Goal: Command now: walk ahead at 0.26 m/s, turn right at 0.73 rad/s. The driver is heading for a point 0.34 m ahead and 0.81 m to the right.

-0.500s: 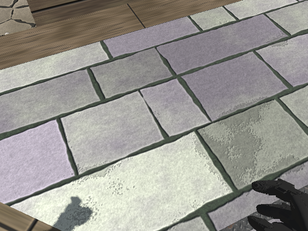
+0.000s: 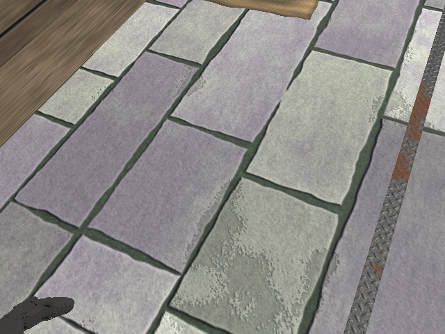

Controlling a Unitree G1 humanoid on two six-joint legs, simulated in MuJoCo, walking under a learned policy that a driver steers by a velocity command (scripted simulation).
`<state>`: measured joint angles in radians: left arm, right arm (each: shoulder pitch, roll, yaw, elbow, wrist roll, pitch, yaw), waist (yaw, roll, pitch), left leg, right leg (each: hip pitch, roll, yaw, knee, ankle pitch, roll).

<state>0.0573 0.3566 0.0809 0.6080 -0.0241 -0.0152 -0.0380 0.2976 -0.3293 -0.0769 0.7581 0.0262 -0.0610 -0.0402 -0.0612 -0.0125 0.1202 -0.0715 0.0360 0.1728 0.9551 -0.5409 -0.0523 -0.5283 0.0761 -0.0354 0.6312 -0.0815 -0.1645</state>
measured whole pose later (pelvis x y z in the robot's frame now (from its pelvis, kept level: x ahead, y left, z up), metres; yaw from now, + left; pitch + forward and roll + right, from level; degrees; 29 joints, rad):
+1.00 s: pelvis +0.14 +0.03 +0.04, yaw -33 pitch +3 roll +3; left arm 0.21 0.29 0.09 0.64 -0.02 0.04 0.04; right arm 0.04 -0.31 -0.10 0.66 -0.01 0.00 -0.04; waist 0.02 0.06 0.05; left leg -0.59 -0.02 -0.06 1.09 -0.36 -0.06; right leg -0.32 0.06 0.13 0.47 -0.20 -0.06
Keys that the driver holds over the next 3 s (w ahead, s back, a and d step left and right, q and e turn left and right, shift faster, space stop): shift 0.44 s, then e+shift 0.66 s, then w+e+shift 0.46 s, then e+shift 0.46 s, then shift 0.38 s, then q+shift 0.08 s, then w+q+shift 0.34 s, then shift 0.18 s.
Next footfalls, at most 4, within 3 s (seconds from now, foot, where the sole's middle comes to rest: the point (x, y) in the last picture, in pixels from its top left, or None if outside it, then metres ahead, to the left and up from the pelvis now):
0.40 left None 0.24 0.19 -0.74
0.78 right None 0.15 -0.07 -0.74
1.24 left None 0.30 0.07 -0.74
1.72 right None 0.22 -0.37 -0.74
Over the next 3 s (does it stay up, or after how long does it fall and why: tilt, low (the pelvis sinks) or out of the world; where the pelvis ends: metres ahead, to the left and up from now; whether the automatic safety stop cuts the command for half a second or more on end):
stays up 0.39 -0.66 0.00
